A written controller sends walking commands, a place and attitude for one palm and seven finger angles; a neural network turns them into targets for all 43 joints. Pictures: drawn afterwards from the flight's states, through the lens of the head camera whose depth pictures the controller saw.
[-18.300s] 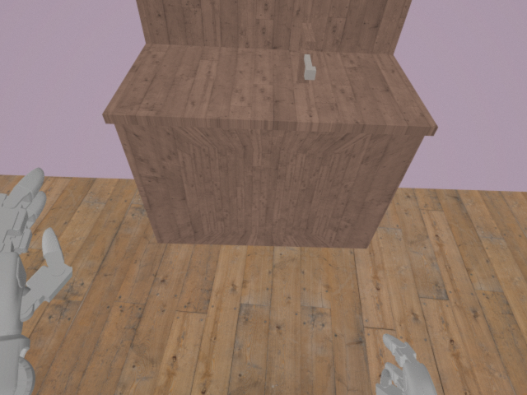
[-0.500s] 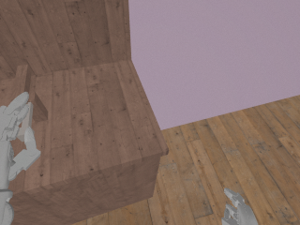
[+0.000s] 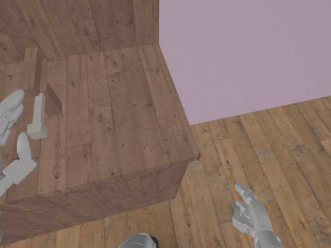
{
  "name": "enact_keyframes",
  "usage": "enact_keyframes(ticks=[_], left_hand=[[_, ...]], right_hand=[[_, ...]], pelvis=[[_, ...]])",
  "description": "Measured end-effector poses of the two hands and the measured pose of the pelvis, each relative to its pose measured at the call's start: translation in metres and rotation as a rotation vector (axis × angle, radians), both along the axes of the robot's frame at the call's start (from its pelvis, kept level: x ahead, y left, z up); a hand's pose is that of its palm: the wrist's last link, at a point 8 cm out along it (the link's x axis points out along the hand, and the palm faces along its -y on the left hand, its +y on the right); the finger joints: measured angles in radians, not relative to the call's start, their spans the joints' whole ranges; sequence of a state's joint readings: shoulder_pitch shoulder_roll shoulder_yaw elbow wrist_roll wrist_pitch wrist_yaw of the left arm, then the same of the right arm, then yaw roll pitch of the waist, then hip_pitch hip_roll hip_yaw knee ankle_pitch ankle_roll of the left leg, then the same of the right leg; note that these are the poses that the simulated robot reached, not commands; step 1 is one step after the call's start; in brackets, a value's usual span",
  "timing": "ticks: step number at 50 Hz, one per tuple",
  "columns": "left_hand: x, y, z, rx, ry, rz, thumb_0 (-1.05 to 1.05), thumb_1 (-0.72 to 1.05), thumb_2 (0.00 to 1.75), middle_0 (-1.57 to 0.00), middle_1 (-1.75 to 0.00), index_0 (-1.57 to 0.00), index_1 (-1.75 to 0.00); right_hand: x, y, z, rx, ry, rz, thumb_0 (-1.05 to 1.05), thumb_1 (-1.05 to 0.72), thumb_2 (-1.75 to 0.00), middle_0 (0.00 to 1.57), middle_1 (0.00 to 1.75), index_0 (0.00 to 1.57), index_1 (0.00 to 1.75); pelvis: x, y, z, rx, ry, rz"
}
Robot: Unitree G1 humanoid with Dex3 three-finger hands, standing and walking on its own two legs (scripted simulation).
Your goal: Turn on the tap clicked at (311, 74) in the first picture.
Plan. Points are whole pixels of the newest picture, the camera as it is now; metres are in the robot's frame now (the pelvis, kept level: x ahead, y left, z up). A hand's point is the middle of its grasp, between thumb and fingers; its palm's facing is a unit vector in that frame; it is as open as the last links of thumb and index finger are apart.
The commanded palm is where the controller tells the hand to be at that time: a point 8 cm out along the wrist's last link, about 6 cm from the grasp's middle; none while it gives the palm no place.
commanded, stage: shuffle to correct the standing spot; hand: left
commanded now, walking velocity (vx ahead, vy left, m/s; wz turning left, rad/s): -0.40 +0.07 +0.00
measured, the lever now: (37, 130) +0.32 +0.32 +0.07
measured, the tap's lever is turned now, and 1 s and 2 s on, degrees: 0 0 0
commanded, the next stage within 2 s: come to a stop and stand still in 0.04 s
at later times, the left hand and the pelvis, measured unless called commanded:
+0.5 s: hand out of the picture +0.13 +0.28 +0.16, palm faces +0.28 -0.86 -0.42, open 7.4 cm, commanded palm +0.08 +0.32 +0.18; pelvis -0.09 +0.05 +0.00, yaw -3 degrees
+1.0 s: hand out of the picture +0.11 +0.31 +0.15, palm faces +0.27 -0.88 -0.39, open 7.4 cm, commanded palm +0.06 +0.34 +0.18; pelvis -0.13 +0.08 -0.01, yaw -7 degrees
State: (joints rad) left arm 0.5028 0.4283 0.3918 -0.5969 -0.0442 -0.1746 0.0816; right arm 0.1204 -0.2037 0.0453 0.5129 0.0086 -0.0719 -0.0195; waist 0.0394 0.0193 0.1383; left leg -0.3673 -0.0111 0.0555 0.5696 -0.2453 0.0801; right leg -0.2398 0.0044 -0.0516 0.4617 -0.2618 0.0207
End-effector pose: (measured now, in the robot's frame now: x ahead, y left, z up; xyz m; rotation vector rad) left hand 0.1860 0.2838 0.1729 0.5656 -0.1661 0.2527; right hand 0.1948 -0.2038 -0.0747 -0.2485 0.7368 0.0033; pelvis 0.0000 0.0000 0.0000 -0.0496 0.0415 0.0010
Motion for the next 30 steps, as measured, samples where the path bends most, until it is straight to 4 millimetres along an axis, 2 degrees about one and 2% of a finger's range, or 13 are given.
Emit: enact_keyframes(ticks=[6, 11, 17, 22, 26, 30], left_hand=[[-0.032, -0.003, 0.005, -0.012, -0.080, -0.042, 0.01, 0.89, 0.90, -0.21, -0.30, -0.21, -0.30], [-0.053, 0.014, 0.006, -0.015, -0.165, -0.067, 0.01, 0.89, 0.90, -0.21, -0.30, -0.21, -0.30], [-0.063, 0.042, 0.002, -0.036, -0.162, -0.003, 0.01, 0.89, 0.90, -0.21, -0.30, -0.21, -0.30], [-0.075, 0.040, 0.004, -0.087, -0.130, -0.015, 0.01, 0.89, 0.90, -0.20, -0.30, -0.21, -0.30], [-0.090, 0.039, 0.007, -0.066, -0.129, -0.084, 0.01, 0.89, 0.90, -0.21, -0.30, -0.21, -0.30], [-0.095, 0.052, -0.007, -0.106, -0.176, -0.109, 0.01, 0.89, 0.90, -0.21, -0.30, -0.21, -0.30]], right_hand=[[-0.028, -0.004, -0.005, -0.034, 0.008, -0.011, 0.01, -0.90, -0.90, 0.20, 0.30, 0.20, 0.30], [-0.060, -0.006, -0.002, -0.084, -0.001, -0.072, 0.01, -0.91, -0.90, 0.20, 0.30, 0.20, 0.30], [-0.101, 0.008, 0.008, -0.068, -0.020, -0.100, 0.02, -0.91, -0.90, 0.20, 0.30, 0.20, 0.30], [-0.128, 0.023, 0.015, -0.028, -0.027, -0.093, 0.02, -0.91, -0.90, 0.20, 0.30, 0.20, 0.30], [-0.142, 0.027, 0.010, -0.024, -0.033, -0.105, 0.01, -0.90, -0.90, 0.20, 0.30, 0.20, 0.30], [-0.159, 0.028, 0.004, -0.046, -0.030, -0.165, 0.01, -0.90, -0.90, 0.21, 0.30, 0.20, 0.30]], pelvis=[[-0.024, 0.004, -0.007, -0.019, -0.008, 0.007], [-0.045, 0.019, -0.013, -0.005, -0.032, -0.001], [-0.069, 0.032, -0.005, -0.009, -0.056, -0.039], [-0.082, 0.042, 0.003, -0.005, -0.058, -0.049], [-0.097, 0.052, -0.003, -0.022, -0.077, -0.057], [-0.104, 0.062, -0.017, -0.020, -0.067, -0.091]])
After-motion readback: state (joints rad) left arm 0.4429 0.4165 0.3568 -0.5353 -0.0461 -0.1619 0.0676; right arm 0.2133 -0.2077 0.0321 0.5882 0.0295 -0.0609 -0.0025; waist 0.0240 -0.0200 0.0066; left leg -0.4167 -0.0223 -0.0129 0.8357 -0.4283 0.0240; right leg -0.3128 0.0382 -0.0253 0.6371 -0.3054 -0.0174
